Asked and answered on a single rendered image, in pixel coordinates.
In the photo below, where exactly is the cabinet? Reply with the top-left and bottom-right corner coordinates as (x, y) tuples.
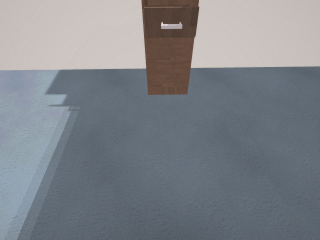
(141, 0), (199, 95)

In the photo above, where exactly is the drawer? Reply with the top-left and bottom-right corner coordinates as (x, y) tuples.
(144, 4), (199, 38)

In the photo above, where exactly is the handle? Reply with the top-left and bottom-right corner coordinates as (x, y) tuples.
(161, 22), (183, 29)

